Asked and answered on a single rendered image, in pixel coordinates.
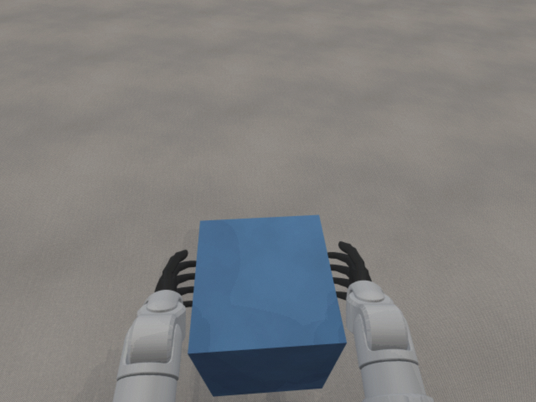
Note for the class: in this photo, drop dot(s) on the carton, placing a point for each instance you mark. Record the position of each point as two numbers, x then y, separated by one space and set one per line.
265 314

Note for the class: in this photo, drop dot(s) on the left robot hand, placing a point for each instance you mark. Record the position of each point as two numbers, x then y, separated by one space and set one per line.
169 279

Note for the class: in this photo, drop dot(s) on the right robot forearm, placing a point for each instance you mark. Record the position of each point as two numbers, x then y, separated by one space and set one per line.
384 346

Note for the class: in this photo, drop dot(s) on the left robot forearm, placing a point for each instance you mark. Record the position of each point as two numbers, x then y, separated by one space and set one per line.
151 354

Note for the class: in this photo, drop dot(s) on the right robot hand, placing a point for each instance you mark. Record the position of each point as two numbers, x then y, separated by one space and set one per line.
356 270

